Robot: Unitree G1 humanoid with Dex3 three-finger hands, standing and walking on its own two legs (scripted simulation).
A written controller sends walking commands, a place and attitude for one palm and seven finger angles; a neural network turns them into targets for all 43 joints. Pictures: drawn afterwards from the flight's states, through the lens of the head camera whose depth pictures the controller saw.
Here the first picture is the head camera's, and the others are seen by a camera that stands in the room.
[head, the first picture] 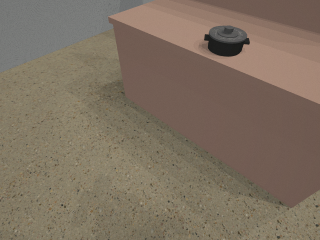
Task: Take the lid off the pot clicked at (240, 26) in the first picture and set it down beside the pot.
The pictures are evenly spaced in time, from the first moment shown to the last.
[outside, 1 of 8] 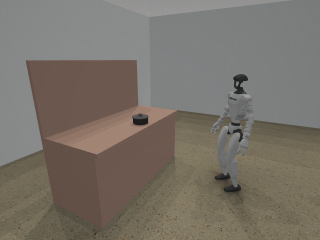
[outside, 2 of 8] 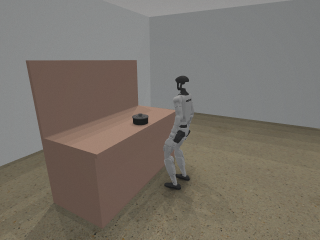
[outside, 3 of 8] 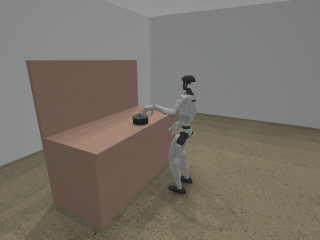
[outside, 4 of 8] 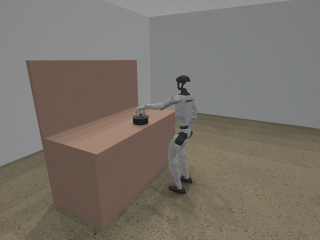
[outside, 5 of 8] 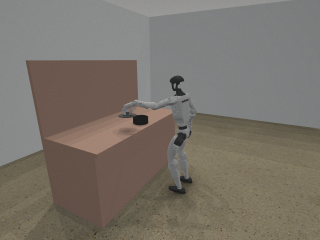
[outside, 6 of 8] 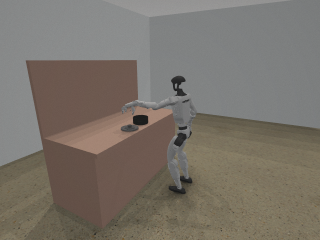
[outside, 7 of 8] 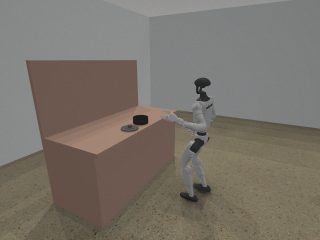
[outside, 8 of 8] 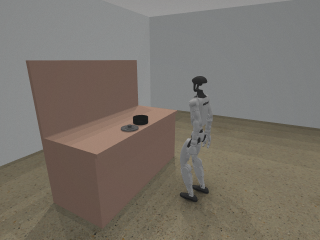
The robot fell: no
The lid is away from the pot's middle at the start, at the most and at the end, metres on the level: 0.00 0.24 0.23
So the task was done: yes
